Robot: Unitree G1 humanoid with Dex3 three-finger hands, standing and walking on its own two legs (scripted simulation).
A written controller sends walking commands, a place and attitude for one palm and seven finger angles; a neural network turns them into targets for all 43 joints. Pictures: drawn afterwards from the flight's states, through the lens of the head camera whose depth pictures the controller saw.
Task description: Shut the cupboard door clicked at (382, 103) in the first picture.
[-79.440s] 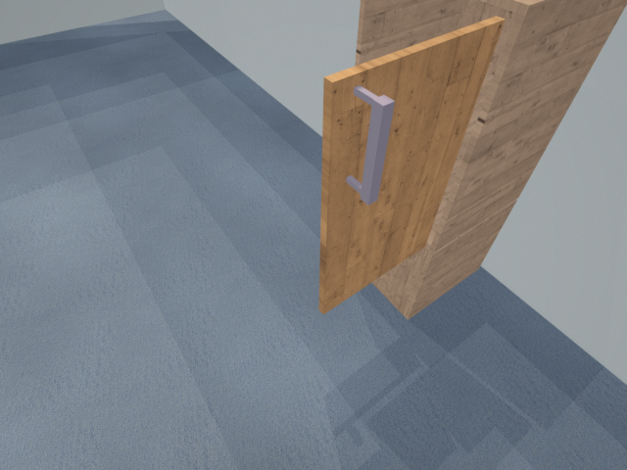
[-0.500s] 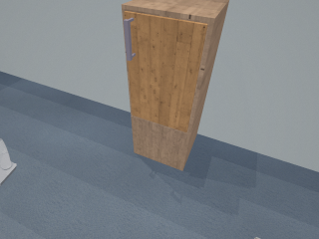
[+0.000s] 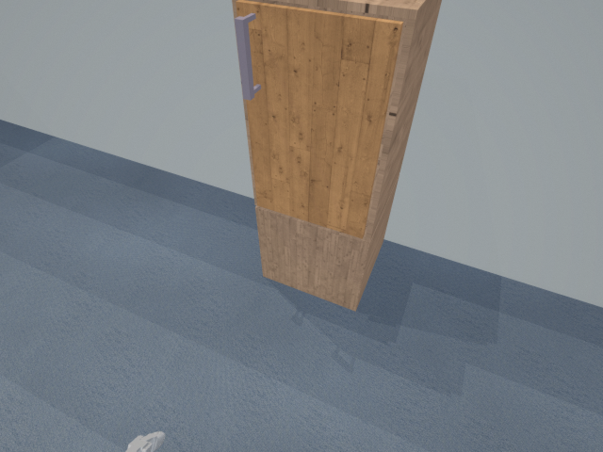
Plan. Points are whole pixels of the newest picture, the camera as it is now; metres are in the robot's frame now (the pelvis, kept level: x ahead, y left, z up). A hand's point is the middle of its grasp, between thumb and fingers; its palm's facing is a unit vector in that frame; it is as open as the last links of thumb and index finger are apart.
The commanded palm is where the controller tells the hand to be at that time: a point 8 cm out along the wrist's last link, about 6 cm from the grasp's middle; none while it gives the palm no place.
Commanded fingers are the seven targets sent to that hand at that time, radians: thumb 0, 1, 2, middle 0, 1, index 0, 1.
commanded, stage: let the arm hang, fingers relaxed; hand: left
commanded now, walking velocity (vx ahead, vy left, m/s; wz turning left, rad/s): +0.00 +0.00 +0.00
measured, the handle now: (249, 57) +0.88 +0.15 +0.16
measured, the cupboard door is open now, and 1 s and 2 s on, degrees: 0 0 0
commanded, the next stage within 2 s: look to check the result in 0.84 s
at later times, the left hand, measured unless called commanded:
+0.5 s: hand out of the picture -0.06 +0.20 -0.15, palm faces +0.02 -0.98 -0.22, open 7.4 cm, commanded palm none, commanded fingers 0.00 0.90 0.90 -0.20 -0.30 -0.20 -0.30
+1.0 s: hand out of the picture -0.05 +0.17 -0.15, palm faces +0.02 -0.99 -0.16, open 7.4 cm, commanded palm none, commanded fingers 0.00 0.90 0.90 -0.20 -0.30 -0.20 -0.30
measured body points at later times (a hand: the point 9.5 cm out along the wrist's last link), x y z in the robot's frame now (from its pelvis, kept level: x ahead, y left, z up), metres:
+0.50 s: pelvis +0.00 +0.02 +0.02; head -0.01 +0.01 +0.47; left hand -0.06 +0.25 -0.13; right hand +0.00 -0.20 -0.14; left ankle +0.07 +0.11 -0.72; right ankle -0.06 -0.09 -0.72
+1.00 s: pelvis +0.00 +0.02 +0.02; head +0.00 +0.02 +0.47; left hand -0.05 +0.22 -0.14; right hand -0.05 -0.19 -0.14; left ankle +0.07 +0.11 -0.72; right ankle -0.06 -0.09 -0.72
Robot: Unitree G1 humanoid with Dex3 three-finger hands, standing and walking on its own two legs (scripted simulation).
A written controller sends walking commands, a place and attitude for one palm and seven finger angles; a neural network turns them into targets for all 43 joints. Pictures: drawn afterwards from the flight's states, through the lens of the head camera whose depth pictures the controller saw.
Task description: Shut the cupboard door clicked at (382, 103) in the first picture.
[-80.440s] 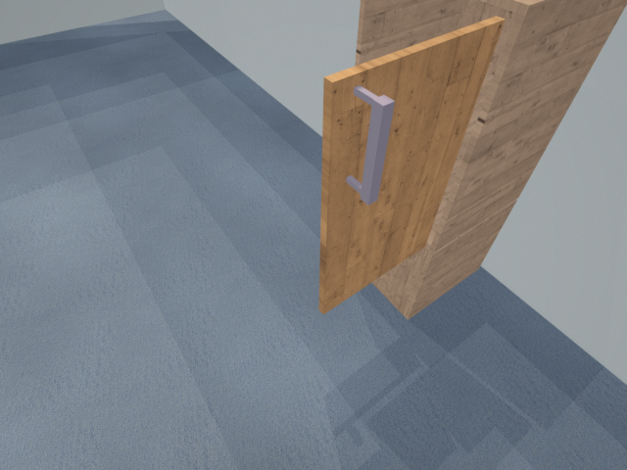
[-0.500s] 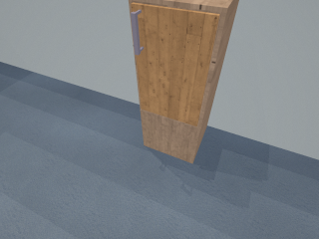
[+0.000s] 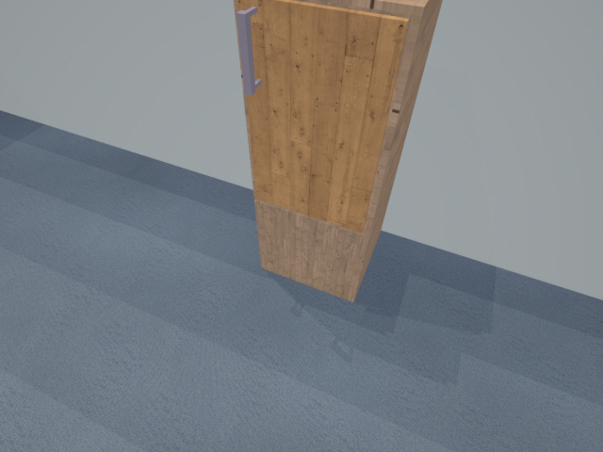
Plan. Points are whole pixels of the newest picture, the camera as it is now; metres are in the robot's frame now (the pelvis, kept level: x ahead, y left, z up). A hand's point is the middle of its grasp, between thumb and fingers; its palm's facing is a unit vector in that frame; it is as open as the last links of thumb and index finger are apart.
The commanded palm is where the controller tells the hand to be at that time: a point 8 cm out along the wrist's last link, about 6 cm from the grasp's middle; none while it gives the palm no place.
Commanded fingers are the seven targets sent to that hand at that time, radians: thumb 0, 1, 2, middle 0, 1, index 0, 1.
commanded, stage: look to check the result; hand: left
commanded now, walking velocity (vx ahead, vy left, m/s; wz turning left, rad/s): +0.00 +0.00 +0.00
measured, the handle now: (251, 52) +0.88 +0.15 +0.14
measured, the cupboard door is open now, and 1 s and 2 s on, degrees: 0 0 0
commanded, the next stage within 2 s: stand and wait in 0.38 s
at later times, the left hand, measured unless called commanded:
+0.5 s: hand out of the picture -0.04 +0.14 -0.18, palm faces +0.05 -0.99 -0.16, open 7.4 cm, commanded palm none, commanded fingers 0.00 0.90 0.90 -0.20 -0.30 -0.20 -0.30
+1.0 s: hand out of the picture -0.02 +0.12 -0.18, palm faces +0.05 -0.98 -0.17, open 7.4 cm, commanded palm none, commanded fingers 0.00 0.90 0.90 -0.20 -0.30 -0.20 -0.30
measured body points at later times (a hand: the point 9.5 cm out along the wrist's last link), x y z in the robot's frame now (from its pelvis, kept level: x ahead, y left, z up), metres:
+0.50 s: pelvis +0.01 -0.01 +0.00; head +0.02 -0.01 +0.45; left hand -0.04 +0.19 -0.16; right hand +0.00 -0.22 -0.16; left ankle +0.07 +0.10 -0.74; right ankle -0.06 -0.11 -0.74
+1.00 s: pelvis +0.03 -0.03 +0.00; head +0.04 -0.04 +0.45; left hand -0.02 +0.17 -0.16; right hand +0.01 -0.24 -0.17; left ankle +0.07 +0.10 -0.74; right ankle -0.06 -0.11 -0.74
